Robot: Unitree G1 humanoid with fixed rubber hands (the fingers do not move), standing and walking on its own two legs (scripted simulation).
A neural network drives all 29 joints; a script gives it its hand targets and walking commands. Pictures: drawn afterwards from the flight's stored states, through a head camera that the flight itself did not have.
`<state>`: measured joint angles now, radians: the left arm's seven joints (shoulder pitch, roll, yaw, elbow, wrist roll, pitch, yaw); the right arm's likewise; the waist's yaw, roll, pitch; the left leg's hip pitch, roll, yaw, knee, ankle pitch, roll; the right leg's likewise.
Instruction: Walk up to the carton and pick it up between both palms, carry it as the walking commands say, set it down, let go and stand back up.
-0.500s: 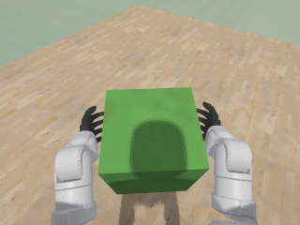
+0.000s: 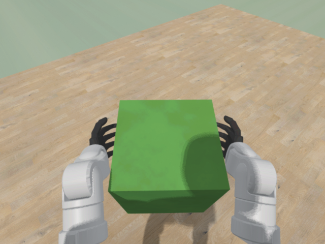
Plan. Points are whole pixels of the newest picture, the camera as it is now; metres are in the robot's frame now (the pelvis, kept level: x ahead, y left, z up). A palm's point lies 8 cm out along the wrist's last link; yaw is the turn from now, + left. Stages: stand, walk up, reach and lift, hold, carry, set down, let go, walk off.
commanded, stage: carry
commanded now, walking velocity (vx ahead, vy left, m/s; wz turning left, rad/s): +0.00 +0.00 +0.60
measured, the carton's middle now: (165, 162) +0.32 -0.03 +0.03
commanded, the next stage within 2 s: none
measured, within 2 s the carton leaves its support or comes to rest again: neither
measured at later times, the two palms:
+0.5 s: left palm (30, 215) +0.19 +0.23 +0.10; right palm (183, 167) +0.27 -0.06 +0.09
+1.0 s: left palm out of the picture +0.03 +0.29 +0.09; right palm (133, 207) +0.20 +0.05 +0.08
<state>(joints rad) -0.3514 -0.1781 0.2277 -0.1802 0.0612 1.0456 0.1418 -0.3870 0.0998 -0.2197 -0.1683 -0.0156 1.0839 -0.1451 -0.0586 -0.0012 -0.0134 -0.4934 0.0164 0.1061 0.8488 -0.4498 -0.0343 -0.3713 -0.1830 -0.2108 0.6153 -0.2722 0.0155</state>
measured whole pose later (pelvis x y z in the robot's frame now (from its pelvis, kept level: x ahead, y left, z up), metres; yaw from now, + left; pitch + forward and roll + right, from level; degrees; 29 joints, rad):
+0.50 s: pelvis -0.07 +0.00 +0.00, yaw +18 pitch +3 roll +1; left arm -0.38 -0.15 0.22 -0.12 0.04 1.05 0.14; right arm -0.36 0.12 -0.23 -0.17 -0.04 1.08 -0.15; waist -0.02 0.03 -0.01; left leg -0.58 -0.01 0.07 0.92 -0.43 -0.03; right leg -0.36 -0.12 -0.18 0.61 -0.29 -0.01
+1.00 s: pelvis -0.15 -0.02 -0.01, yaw +33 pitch +3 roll -1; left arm -0.42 -0.11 0.23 -0.10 -0.01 1.04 0.14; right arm -0.38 0.15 -0.23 -0.17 -0.08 1.05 -0.15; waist 0.05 0.06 -0.01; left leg -0.54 -0.01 -0.01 0.68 -0.24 0.00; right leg -0.39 -0.04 -0.13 0.65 -0.31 0.01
